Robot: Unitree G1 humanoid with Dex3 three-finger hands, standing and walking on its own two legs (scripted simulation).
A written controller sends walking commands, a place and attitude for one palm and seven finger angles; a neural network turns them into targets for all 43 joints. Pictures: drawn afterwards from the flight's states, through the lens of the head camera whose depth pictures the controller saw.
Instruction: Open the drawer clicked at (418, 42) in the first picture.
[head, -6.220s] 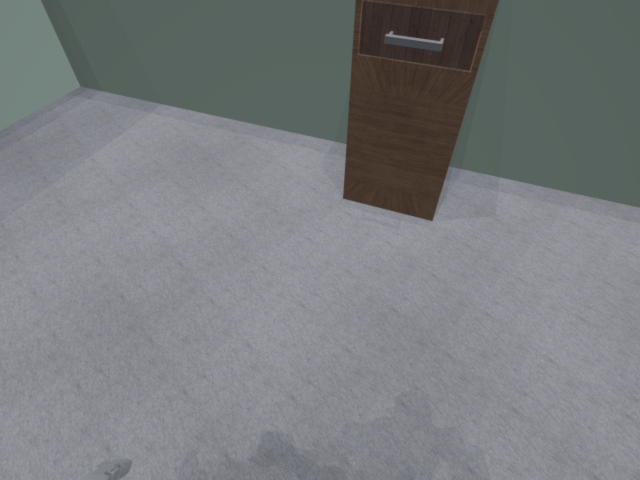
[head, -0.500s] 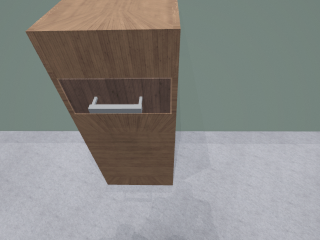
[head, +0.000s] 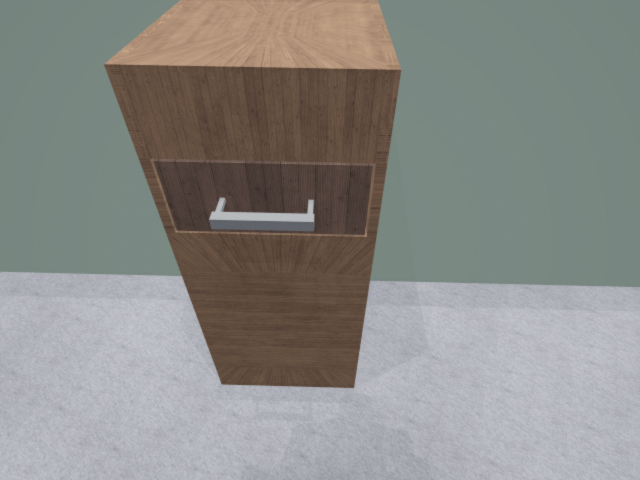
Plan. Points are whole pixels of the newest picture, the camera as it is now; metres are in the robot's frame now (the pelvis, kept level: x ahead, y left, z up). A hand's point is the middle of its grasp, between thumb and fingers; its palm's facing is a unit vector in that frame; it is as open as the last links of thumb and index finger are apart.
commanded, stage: look again from close up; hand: left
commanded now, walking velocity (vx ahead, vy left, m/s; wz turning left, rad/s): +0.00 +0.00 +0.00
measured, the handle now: (264, 212) +0.56 +0.15 +0.02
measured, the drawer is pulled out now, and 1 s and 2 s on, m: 0.00 0.00 0.00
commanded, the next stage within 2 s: shuffle to correct the standing spot in 0.12 s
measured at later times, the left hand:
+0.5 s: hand out of the picture -0.13 +0.13 -0.15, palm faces +0.10 -0.98 -0.19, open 7.4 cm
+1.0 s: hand out of the picture -0.01 +0.10 -0.15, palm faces +0.06 -0.97 -0.24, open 7.3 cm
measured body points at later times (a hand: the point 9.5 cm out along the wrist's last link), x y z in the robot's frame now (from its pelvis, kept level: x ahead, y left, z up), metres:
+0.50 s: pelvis -0.07 -0.04 +0.01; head -0.08 -0.05 +0.46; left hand -0.14 +0.18 -0.14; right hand -0.08 -0.28 -0.15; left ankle +0.00 +0.08 -0.72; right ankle -0.04 -0.17 -0.72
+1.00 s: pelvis -0.03 -0.09 +0.01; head -0.02 -0.12 +0.46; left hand -0.02 +0.15 -0.13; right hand -0.08 -0.29 -0.16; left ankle -0.08 +0.05 -0.73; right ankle +0.02 -0.20 -0.72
